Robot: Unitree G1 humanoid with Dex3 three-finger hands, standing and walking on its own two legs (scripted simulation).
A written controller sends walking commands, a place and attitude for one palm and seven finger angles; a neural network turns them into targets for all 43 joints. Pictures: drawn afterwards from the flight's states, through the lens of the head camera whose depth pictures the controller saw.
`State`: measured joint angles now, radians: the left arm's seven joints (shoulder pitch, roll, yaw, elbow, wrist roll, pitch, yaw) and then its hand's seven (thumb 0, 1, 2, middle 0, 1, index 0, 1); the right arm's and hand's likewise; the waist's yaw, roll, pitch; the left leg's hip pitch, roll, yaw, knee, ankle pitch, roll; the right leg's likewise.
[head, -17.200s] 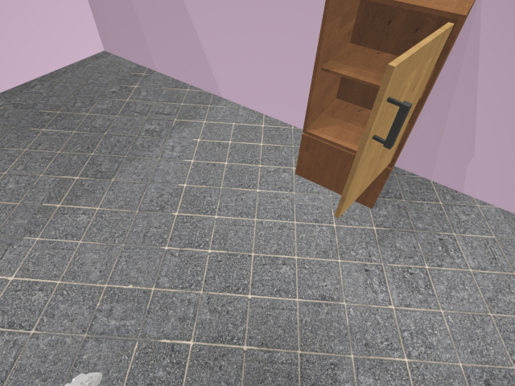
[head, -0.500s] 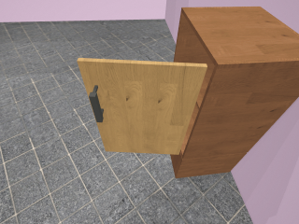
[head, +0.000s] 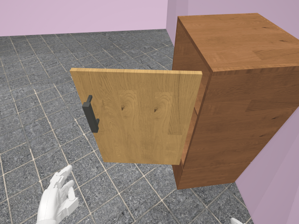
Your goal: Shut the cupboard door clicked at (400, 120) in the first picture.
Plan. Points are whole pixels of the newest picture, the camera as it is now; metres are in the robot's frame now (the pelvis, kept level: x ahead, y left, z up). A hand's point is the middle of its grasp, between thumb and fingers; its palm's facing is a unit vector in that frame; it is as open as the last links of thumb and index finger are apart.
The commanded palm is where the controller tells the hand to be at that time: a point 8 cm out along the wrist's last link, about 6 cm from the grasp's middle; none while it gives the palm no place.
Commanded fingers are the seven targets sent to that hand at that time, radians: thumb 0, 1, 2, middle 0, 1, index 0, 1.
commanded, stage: raise the hand and make a fist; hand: left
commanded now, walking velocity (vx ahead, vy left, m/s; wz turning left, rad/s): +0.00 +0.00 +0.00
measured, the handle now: (92, 114) +0.49 +0.24 -0.02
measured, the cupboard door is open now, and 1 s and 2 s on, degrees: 81 81 81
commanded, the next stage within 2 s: bring the fist close to the handle in 1.76 s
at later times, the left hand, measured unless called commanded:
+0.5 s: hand (88, 214) +0.16 +0.17 -0.03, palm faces -0.12 -0.99 -0.03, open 5.0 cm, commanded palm +0.12 +0.24 -0.04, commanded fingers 0.00 0.90 0.90 -0.81 -0.96 -0.81 -0.96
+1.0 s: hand (73, 211) +0.16 +0.20 -0.02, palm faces +0.00 -1.00 -0.03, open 3.2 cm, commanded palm +0.14 +0.25 -0.02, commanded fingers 0.00 0.90 0.90 -1.26 -1.46 -1.26 -1.46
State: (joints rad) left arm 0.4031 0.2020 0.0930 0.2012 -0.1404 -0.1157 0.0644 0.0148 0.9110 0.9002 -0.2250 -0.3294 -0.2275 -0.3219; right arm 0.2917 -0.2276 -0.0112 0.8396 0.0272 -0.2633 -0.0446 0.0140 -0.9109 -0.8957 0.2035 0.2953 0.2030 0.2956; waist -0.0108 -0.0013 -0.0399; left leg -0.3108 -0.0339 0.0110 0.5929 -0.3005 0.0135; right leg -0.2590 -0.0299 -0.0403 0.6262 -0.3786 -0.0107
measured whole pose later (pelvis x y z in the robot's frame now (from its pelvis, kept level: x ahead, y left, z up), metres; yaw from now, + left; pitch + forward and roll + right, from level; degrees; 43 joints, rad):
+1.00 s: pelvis -0.05 +0.02 -0.08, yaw -1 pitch +14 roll -4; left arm 0.45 0.25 0.13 -0.14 -0.27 -0.36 -0.19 0.02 0.90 0.90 -1.09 -1.27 -1.09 -1.27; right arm 0.22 -0.21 0.00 0.49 0.04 -0.19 -0.06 0.02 -0.91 -0.90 0.20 0.30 0.20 0.30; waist 0.01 0.02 -0.15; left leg -0.97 0.01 -0.01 1.20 -0.49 0.04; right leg -0.87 0.01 -0.06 1.15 -0.54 0.00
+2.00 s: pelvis -0.03 -0.01 -0.08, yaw -1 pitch +14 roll -2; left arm 0.33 0.25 0.17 0.01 -0.27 -0.41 -0.21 0.02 0.90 0.90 -1.30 -1.50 -1.30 -1.50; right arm 0.24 -0.24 0.01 0.51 0.03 -0.16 -0.06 0.02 -0.91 -0.90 0.20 0.30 0.20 0.30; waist 0.00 0.03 -0.16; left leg -0.91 0.02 -0.03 1.16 -0.50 0.00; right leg -0.82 0.02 -0.08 1.13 -0.56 -0.04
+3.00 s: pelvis -0.03 +0.02 -0.07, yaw -3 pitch +18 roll -3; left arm -0.47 0.38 0.35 0.79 -0.20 -0.38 -0.26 0.02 0.90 0.90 -1.30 -1.50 -1.30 -1.50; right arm 0.32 -0.25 0.01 0.62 0.03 -0.03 -0.02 0.01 -0.91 -0.90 0.21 0.30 0.21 0.30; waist -0.08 0.02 -0.14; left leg -0.95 0.02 0.01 1.10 -0.47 0.04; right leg -0.87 0.02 -0.03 1.05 -0.50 0.01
